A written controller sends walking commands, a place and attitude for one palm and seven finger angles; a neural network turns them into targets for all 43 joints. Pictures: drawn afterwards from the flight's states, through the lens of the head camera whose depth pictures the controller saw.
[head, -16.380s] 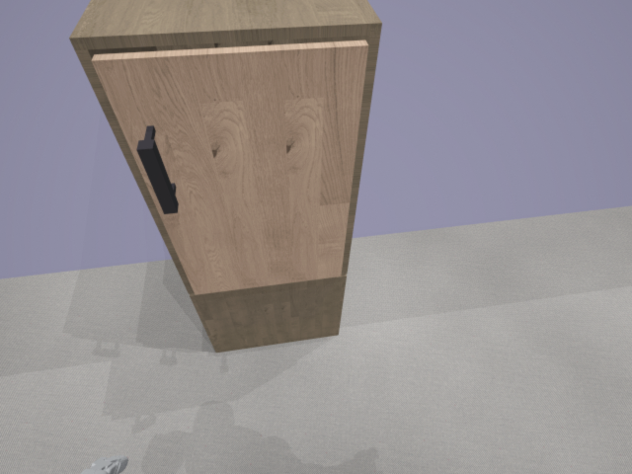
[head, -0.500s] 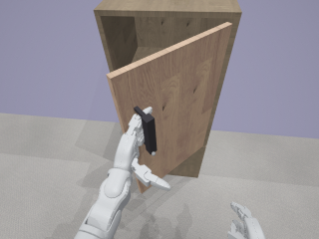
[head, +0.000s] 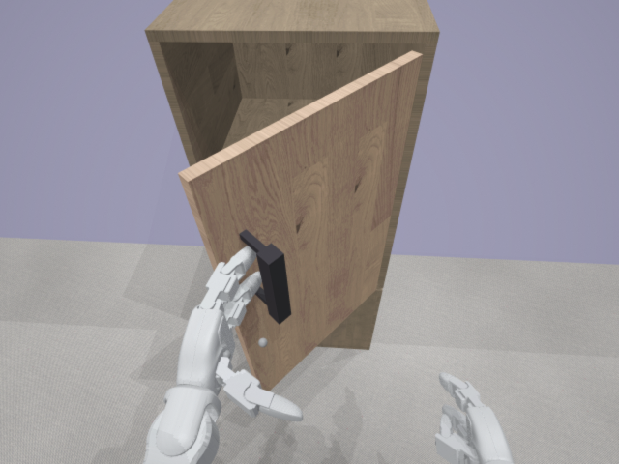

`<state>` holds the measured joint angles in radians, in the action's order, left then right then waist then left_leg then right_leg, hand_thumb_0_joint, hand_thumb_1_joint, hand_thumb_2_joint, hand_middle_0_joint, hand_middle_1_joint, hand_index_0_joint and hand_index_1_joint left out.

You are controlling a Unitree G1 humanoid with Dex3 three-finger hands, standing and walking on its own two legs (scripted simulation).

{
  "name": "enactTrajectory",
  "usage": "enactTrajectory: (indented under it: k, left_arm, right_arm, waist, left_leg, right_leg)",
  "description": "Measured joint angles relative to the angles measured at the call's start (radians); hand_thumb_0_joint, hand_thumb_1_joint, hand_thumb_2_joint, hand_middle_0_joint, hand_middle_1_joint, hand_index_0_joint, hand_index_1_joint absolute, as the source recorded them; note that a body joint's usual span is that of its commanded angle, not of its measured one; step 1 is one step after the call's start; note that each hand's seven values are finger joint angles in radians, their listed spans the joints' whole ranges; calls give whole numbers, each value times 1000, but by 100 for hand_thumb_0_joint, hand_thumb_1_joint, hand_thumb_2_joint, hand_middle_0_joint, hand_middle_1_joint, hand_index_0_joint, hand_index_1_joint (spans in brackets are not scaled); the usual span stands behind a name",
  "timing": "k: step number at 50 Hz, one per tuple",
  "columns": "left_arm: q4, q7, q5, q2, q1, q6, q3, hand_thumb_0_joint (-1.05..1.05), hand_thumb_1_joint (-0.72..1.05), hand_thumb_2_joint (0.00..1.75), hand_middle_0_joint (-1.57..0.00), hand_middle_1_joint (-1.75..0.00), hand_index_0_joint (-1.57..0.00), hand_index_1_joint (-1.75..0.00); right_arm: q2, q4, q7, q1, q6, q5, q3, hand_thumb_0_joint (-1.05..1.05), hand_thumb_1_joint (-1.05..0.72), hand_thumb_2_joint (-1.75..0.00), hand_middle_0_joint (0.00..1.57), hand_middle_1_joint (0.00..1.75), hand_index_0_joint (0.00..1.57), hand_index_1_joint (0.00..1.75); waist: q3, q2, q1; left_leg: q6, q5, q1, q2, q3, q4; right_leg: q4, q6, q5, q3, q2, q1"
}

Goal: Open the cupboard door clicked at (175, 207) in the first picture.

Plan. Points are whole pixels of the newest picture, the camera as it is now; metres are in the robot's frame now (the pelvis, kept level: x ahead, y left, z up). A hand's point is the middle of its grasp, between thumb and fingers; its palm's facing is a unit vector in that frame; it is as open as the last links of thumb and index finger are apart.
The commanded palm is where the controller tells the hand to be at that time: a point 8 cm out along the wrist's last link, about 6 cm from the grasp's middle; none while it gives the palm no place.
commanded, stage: slide the hand sideways off the handle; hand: left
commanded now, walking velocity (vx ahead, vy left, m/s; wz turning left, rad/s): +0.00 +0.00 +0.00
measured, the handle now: (265, 277) +0.33 +0.09 +0.08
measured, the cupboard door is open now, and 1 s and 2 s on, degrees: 49 47 47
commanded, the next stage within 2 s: draw the hand back to the body in 0.48 s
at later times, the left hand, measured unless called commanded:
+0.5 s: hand (204, 394) +0.18 +0.13 +0.08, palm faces +0.00 -1.00 -0.04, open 16.3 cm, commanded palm +0.15 +0.18 +0.09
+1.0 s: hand (151, 377) +0.18 +0.17 +0.12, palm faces +0.02 -1.00 -0.08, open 16.3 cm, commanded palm +0.15 +0.23 +0.13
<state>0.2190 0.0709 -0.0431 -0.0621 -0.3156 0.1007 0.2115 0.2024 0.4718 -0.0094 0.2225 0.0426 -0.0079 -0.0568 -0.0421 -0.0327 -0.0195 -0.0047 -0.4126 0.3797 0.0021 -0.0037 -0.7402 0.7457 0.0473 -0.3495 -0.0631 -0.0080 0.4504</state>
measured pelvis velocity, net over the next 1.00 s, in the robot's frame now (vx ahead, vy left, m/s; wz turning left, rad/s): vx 0.00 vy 0.01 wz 0.02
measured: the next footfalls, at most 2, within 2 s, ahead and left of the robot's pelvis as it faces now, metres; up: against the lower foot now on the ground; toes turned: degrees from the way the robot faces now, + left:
none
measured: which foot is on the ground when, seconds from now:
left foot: down 0.00-1.00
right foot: down 0.00-1.00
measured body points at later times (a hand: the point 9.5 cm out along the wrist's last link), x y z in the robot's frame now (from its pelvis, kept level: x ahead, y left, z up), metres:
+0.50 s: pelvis +0.00 +0.00 -0.02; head +0.03 -0.02 +0.43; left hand +0.17 +0.18 +0.09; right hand +0.20 -0.21 -0.09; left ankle -0.02 +0.12 -0.71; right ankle +0.02 -0.09 -0.71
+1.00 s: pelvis +0.00 +0.01 -0.01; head +0.00 +0.00 +0.44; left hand +0.17 +0.22 +0.12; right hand +0.19 -0.19 -0.07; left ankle -0.02 +0.12 -0.71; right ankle +0.02 -0.09 -0.71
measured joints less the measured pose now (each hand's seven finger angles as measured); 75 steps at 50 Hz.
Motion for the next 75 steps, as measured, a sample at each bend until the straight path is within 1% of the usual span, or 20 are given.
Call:
enactTrajectory:
  k: [5,11,18,24,29,34,37,40,48,55,56,58,60,62,64,67,75]
  left_arm:
    - [51,-41,-13,-28,-71,20,-32,-1,-50,30,-19,-32,-19,-32]
    - [111,-100,-51,-54,-171,48,-92,-1,-50,30,-19,-32,-19,-32]
    - [171,-151,-86,-66,-273,93,-135,-1,-50,30,-17,-31,-17,-31]
    - [185,-193,-110,-84,-304,117,-162,-1,-50,30,-15,-30,-16,-30]
    - [181,-197,-124,-86,-286,121,-165,-1,-50,30,-15,-30,-15,-30]
    - [188,-186,-116,-93,-254,97,-158,-1,-50,30,-15,-30,-15,-30]
    - [195,-179,-121,-111,-238,71,-181,-1,-50,30,-15,-30,-15,-30]
    - [203,-179,-138,-122,-230,47,-213,-1,-50,30,-15,-30,-15,-30]
    - [240,-218,-175,-143,-240,-9,-270,-1,-50,30,-15,-30,-15,-30]
    - [259,-252,-202,-167,-236,-47,-320,-1,-47,32,-15,-30,-15,-30]
    - [264,-226,-170,-181,-231,-52,-320,-1,-45,32,-15,-30,-15,-30]
    - [277,-145,-103,-211,-234,-55,-320,-1,-42,34,-16,-30,-16,-30]
    - [282,-76,-59,-222,-244,-53,-328,-1,-37,36,-16,-30,-16,-30]
    - [280,-29,-30,-221,-251,-50,-335,-1,-31,38,-16,-30,-16,-30]
    - [276,0,-12,-219,-256,-45,-340,-1,-25,41,-16,-30,-16,-30]
    - [266,23,3,-219,-258,-38,-347,-1,-16,45,-16,-30,-17,-30]
    - [232,44,13,-241,-224,-26,-406,0,11,56,-18,-30,-18,-30]
  right_arm:
    - [8,-13,-8,-1,16,-1,4,1,-90,-90,20,30,20,30]
    - [13,-22,-11,15,43,5,10,1,-90,-90,20,30,20,30]
    - [26,-33,-13,42,83,9,19,1,-90,-90,20,30,20,30]
    - [29,-28,-22,50,103,16,21,1,-90,-90,20,30,20,30]
    - [30,-25,-28,50,126,21,18,1,-90,-90,20,30,20,30]
    - [25,-24,-34,52,137,25,12,1,-90,-90,20,30,20,30]
    - [19,-17,-39,54,137,28,6,1,-90,-90,20,30,20,30]
    - [18,-9,-43,57,142,33,0,1,-90,-90,20,30,20,30]
    - [28,13,-52,57,166,39,-7,1,-90,-90,20,30,20,30]
    - [34,30,-60,41,181,44,-10,1,-90,-90,20,30,20,30]
    - [32,35,-65,38,181,39,-10,1,-90,-90,20,30,20,30]
    - [24,48,-77,28,174,25,-11,1,-90,-90,20,30,20,30]
    - [16,60,-82,18,164,17,-13,1,-90,-90,20,30,20,30]
    - [11,70,-82,13,155,11,-13,1,-90,-90,20,30,20,30]
    - [9,83,-81,8,147,6,-14,1,-90,-90,20,30,20,30]
    - [8,103,-79,2,136,1,-14,1,-90,-90,20,30,20,30]
    - [10,146,-75,-19,112,-7,-6,1,-90,-90,20,30,20,30]
  waist:
    - [-5,2,-5]
    - [-22,1,-5]
    - [-31,-11,-10]
    - [-34,-14,-15]
    - [-31,-20,-13]
    - [-31,-21,-11]
    - [-33,-21,-11]
    - [-33,-24,-9]
    - [-31,-26,-17]
    - [-23,-27,-32]
    - [-19,-25,-38]
    - [-7,-22,-43]
    - [6,-21,-42]
    - [17,-21,-41]
    - [28,-21,-42]
    - [41,-20,-47]
    - [66,-22,-56]
  left_leg:
    - [-5,-15,19,3,11,-20]
    - [-10,-33,40,8,18,-42]
    - [-9,-52,78,4,27,-86]
    - [-7,-65,117,3,31,-130]
    - [-3,-71,139,1,33,-159]
    - [2,-72,143,0,28,-167]
    - [4,-68,128,1,24,-157]
    - [6,-63,106,2,23,-141]
    - [14,-48,48,-1,26,-94]
    - [19,-37,4,-6,30,-60]
    - [20,-34,-8,-6,29,-51]
    - [20,-23,-42,-4,26,-20]
    - [21,-8,-78,-3,25,18]
    - [22,10,-112,-4,23,58]
    - [24,27,-144,-7,21,98]
    - [26,50,-189,-10,16,153]
    - [30,94,-276,-16,8,258]
  right_leg:
    - [17,5,-17,-11,-2,15]
    - [37,8,-35,-18,-6,33]
    - [75,7,-54,-27,-1,65]
    - [109,6,-63,-31,1,99]
    - [128,3,-64,-33,3,116]
    - [133,-1,-61,-28,4,120]
    - [121,-4,-55,-24,3,105]
    - [100,-7,-47,-23,1,81]
    - [44,-16,-28,-24,3,17]
    - [4,-22,-17,-27,6,-33]
    - [-4,-22,-14,-26,6,-44]
    - [-35,-23,-2,-23,3,-77]
    - [-76,-23,15,-21,0,-114]
    - [-117,-25,33,-19,0,-148]
    - [-154,-27,49,-16,2,-179]
    - [-202,-30,70,-11,4,-221]
    - [-294,-35,108,-2,7,-300]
